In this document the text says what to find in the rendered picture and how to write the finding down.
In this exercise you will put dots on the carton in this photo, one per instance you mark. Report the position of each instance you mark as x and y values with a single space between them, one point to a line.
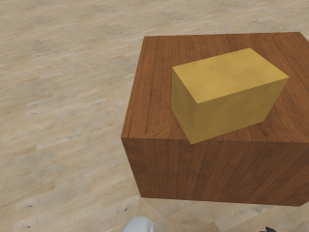
224 93

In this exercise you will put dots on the pedestal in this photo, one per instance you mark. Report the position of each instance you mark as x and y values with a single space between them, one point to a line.
265 164

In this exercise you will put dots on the robot left thigh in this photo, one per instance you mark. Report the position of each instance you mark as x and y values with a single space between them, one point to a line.
139 224

